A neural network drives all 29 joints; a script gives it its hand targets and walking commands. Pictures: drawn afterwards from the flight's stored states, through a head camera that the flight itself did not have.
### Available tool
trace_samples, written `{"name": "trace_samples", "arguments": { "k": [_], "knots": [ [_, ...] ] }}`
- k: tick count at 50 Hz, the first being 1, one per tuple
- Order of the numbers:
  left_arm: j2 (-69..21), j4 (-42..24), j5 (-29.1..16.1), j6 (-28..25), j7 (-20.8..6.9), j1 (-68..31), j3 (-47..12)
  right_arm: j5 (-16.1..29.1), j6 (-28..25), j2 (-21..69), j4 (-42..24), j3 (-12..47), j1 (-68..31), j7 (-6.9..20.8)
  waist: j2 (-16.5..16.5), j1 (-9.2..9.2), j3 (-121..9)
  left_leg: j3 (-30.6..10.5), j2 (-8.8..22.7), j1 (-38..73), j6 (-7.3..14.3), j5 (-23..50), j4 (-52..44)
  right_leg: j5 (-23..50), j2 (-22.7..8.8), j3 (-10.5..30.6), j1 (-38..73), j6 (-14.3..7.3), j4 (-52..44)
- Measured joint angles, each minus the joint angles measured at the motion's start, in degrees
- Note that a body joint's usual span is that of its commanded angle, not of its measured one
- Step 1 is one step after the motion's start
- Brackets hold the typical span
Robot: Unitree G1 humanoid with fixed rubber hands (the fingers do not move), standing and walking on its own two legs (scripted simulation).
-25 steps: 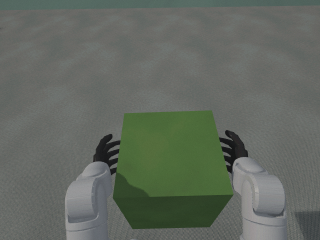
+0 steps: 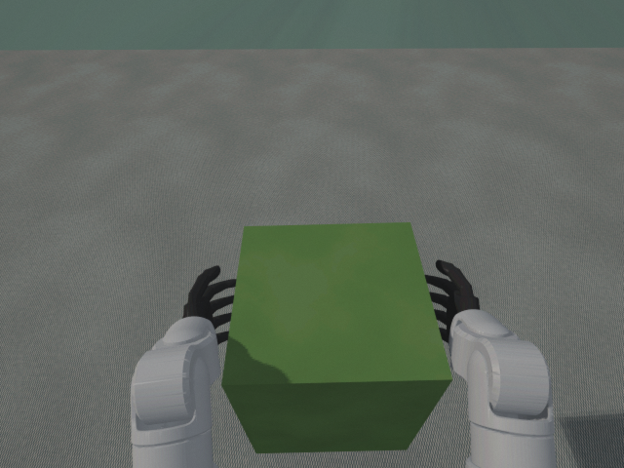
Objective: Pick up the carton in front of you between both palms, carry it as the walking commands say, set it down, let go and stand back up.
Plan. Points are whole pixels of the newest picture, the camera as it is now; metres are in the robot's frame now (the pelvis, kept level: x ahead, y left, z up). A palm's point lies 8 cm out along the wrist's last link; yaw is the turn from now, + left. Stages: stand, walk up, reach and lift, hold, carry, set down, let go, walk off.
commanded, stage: carry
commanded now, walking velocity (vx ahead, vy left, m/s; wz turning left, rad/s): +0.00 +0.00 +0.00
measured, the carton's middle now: (329, 343) +0.28 +0.00 +0.02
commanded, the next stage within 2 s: hold in 1.28 s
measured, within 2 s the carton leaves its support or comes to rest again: neither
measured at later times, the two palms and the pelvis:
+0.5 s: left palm (212, 340) +0.27 +0.14 +0.07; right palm (457, 332) +0.27 -0.16 +0.06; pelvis +0.01 -0.01 -0.01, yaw +0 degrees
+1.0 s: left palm (214, 362) +0.26 +0.15 +0.03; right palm (451, 353) +0.26 -0.15 +0.03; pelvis -0.03 +0.00 +0.00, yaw +0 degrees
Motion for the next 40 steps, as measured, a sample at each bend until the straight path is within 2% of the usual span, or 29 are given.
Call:
{"name": "trace_samples", "arguments": {
  "k": [7,14,19,32,40],
  "knots": [
    [-0.02,3.92,0.43,0.74,-0.23,-0.29,0.56,-0.74,1.29,0.04,3.57,-0.48,-0.52,0.06,0.10,0.31,-1.35,-1.07,0.64,0.29,-1.22,-2.32,2.67,-1.61,0.25,-0.54,0.76,0.15,1.66],
    [-0.04,2.80,0.29,0.21,-0.18,-0.38,0.57,-0.57,0.69,0.08,2.62,-0.40,-0.69,0.01,-0.16,0.36,0.14,-1.59,0.76,-0.28,-1.12,-3.49,3.59,-2.85,0.23,-0.92,0.19,-0.22,2.68],
    [0.06,4.39,0.54,-1.31,-0.36,0.47,0.25,-0.80,-0.92,-0.02,4.21,-0.13,0.24,0.24,-0.24,0.32,0.11,-1.73,0.77,-0.63,-1.03,-3.91,4.27,-3.52,0.09,-1.09,-0.06,-0.39,3.25],
    [0.23,12.04,2.86,-9.94,-1.86,2.26,-0.23,-2.89,-9.63,-0.18,12.10,0.41,1.89,1.62,-0.19,0.15,0.37,-1.57,0.70,0.27,-0.71,-1.53,2.43,-1.40,0.10,-1.22,0.55,-0.57,2.00],
    [0.07,21.28,5.34,-17.63,-3.13,0.57,1.13,-5.37,-17.33,-0.03,21.33,-0.90,0.23,2.84,-0.16,0.23,0.25,-1.57,0.61,-0.01,-0.46,0.43,1.04,0.29,0.14,-1.31,0.07,-0.72,1.11]
  ]
}}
